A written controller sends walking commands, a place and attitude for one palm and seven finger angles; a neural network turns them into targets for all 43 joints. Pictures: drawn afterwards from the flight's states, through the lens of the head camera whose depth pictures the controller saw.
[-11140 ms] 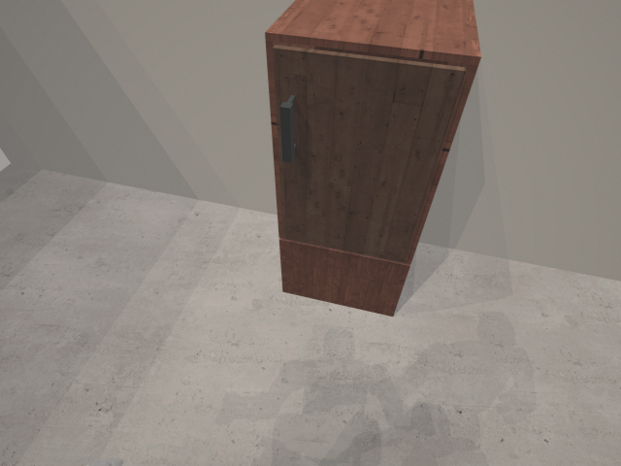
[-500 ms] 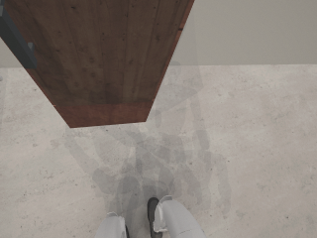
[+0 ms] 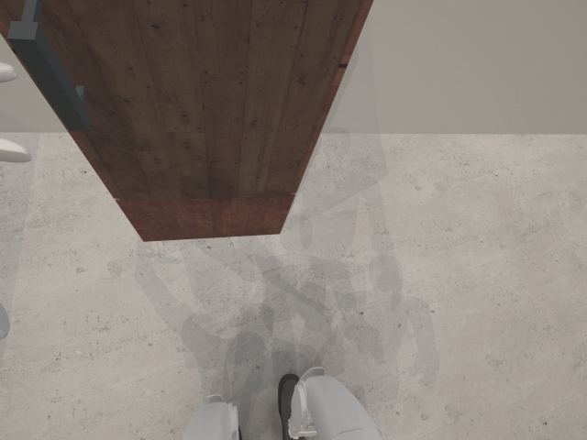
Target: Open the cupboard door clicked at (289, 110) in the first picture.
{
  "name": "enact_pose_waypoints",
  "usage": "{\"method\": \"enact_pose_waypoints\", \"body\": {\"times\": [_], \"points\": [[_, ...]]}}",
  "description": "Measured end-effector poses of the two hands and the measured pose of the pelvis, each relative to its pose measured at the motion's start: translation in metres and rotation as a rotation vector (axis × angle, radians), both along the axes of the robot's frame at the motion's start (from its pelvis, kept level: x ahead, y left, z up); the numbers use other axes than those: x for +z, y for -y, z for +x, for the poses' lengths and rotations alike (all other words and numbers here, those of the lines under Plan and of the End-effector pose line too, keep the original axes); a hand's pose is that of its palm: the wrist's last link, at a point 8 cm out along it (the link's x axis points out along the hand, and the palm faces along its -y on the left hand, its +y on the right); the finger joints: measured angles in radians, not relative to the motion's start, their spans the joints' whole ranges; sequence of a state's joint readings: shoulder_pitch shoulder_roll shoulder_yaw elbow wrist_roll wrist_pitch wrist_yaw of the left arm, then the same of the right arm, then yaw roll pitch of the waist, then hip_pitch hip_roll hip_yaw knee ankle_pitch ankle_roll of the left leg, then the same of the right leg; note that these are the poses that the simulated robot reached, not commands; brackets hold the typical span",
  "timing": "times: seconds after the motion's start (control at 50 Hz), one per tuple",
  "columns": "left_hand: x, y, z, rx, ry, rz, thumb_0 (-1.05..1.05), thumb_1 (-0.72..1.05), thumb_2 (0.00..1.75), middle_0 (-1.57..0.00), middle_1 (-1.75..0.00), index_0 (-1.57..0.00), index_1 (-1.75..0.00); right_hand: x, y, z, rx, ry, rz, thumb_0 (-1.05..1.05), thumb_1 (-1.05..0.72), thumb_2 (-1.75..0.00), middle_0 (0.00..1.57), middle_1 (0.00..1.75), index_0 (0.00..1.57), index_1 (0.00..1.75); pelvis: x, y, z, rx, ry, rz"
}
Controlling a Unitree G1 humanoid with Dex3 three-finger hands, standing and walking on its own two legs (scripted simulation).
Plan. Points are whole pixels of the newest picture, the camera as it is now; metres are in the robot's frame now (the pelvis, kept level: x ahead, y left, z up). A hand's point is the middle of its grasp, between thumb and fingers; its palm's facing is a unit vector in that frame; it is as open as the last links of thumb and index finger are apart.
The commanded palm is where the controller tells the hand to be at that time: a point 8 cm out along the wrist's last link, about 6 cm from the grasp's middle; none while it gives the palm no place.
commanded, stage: slide the fingers in behind the handle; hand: left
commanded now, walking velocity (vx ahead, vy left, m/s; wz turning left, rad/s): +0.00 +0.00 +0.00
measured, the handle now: (58, 70) +0.56 +0.25 +0.06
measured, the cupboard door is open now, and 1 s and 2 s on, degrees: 0 0 0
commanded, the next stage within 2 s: close the thumb around the handle in 1.70 s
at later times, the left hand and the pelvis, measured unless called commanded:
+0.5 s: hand (5, 97) +0.51 +0.29 +0.07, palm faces +0.01 -1.00 -0.01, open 14.0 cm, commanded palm +0.50 +0.31 +0.06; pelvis -0.02 +0.00 -0.01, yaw -1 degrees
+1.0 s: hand (12, 98) +0.51 +0.28 +0.07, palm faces +0.06 -1.00 -0.01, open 14.1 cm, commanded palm +0.50 +0.28 +0.06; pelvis -0.01 +0.00 +0.00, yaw +2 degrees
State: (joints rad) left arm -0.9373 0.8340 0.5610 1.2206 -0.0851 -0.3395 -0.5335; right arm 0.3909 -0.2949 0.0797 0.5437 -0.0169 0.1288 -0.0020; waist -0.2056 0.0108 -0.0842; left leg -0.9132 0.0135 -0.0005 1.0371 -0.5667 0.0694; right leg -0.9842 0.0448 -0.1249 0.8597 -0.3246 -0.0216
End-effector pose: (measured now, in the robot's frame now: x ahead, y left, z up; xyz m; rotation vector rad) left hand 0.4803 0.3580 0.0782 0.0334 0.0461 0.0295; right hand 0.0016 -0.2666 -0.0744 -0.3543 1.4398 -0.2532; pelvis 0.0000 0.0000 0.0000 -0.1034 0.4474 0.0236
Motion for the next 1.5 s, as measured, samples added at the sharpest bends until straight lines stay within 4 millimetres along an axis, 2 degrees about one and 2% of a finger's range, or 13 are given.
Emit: {"method": "enact_pose_waypoints", "body": {"times": [0.22,0.36,0.56,0.72,1.0,1.2,1.32,1.38,1.5], "points": [[-0.002,0.001,0.000,-0.005,-0.012,-0.006,-0.01,-0.50,0.30,-0.30,-1.20,-0.30,-1.20,-0.001,-0.002,-0.030,-0.028,-0.044,-0.002,0.00,-0.90,-0.90,0.20,0.30,0.20,0.30,-0.004,0.002,-0.011,-0.003,-0.005,-0.001],[-0.004,0.009,0.005,-0.023,-0.003,-0.012,-0.01,-0.50,0.30,-0.30,-1.20,-0.30,-1.20,-0.001,-0.004,-0.049,-0.047,-0.081,-0.006,0.00,-0.90,-0.90,0.20,0.30,0.20,0.30,-0.007,0.001,-0.016,-0.003,-0.015,-0.003],[-0.005,0.017,0.007,-0.007,-0.004,-0.014,-0.01,-0.50,0.30,-0.30,-1.20,-0.30,-1.21,-0.001,-0.010,-0.057,-0.062,-0.084,0.008,0.00,-0.90,-0.90,0.20,0.30,0.20,0.30,-0.007,-0.001,-0.018,-0.006,-0.011,-0.003],[-0.005,0.019,0.005,0.000,-0.005,-0.018,-0.01,-0.50,0.30,-0.30,-1.20,-0.28,-1.21,-0.002,-0.013,-0.052,-0.047,-0.090,0.019,0.00,-0.90,-0.90,0.20,0.30,0.20,0.30,-0.005,-0.002,-0.016,0.005,-0.008,-0.003],[-0.006,0.024,0.004,0.028,0.001,-0.026,-0.01,-0.50,0.30,-0.30,-1.20,-0.25,-1.24,-0.003,-0.009,-0.032,-0.004,-0.087,0.018,0.00,-0.90,-0.90,0.20,0.30,0.20,0.30,-0.003,-0.001,-0.009,0.034,-0.007,-0.007],[-0.006,0.032,-0.002,0.044,0.003,-0.030,-0.01,-0.50,0.30,-0.30,-1.20,-0.17,-1.22,-0.004,-0.007,-0.019,0.021,-0.079,0.035,0.00,-0.90,-0.90,0.20,0.30,0.20,0.30,0.001,0.001,-0.004,0.056,0.006,-0.007],[-0.010,0.066,0.004,-0.052,-0.013,-0.030,-0.01,-0.50,0.30,-0.30,-1.20,-0.21,-1.21,-0.007,-0.005,-0.012,0.031,-0.058,0.042,0.00,-0.90,-0.90,0.20,0.30,0.20,0.30,0.001,0.003,-0.002,0.068,0.011,-0.001],[-0.013,0.070,0.006,-0.003,0.002,-0.055,-0.01,-0.50,0.30,-0.30,-1.20,-0.26,-1.24,-0.009,-0.004,-0.008,0.020,-0.018,0.044,0.00,-0.90,-0.90,0.20,0.30,0.20,0.30,-0.001,0.005,-0.003,0.051,0.011,0.005],[-0.011,0.075,0.007,0.005,0.000,0.003,-0.02,-0.50,0.30,-0.30,-1.20,-0.29,-1.24,-0.015,-0.004,-0.011,-0.005,0.009,0.071,0.00,-0.91,-0.90,0.20,0.30,0.20,0.30,-0.003,0.010,-0.007,0.026,0.017,0.016]]}}
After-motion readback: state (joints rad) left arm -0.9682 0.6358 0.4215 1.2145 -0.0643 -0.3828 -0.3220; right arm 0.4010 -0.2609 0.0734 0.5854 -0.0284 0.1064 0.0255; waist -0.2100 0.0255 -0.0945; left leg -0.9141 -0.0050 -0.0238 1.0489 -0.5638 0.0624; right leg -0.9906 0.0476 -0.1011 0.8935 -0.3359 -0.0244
